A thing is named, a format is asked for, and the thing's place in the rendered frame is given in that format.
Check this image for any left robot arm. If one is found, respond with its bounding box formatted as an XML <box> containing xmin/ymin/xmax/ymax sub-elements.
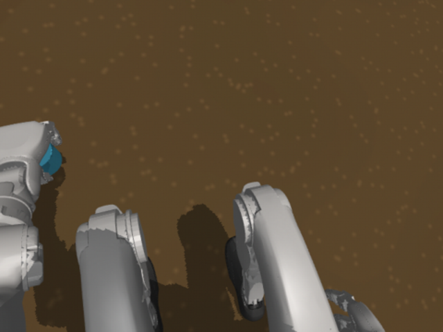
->
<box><xmin>0</xmin><ymin>156</ymin><xmax>44</xmax><ymax>332</ymax></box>

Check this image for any right robot hand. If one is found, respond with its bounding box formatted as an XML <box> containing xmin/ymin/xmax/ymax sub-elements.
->
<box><xmin>325</xmin><ymin>289</ymin><xmax>385</xmax><ymax>332</ymax></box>

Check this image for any tin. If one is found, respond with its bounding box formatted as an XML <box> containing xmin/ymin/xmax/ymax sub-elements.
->
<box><xmin>40</xmin><ymin>143</ymin><xmax>62</xmax><ymax>175</ymax></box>

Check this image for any left robot hand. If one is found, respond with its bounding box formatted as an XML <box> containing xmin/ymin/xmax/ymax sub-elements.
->
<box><xmin>0</xmin><ymin>121</ymin><xmax>62</xmax><ymax>185</ymax></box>

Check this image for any right robot foot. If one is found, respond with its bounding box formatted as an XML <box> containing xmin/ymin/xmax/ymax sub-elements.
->
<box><xmin>225</xmin><ymin>236</ymin><xmax>265</xmax><ymax>322</ymax></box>

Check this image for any left robot foot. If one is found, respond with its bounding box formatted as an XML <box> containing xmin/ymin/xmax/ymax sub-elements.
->
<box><xmin>146</xmin><ymin>257</ymin><xmax>163</xmax><ymax>332</ymax></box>

